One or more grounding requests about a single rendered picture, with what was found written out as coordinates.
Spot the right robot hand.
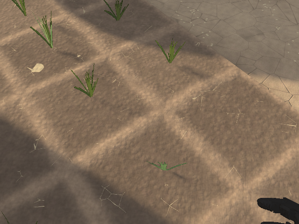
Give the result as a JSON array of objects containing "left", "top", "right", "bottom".
[{"left": 257, "top": 197, "right": 299, "bottom": 224}]

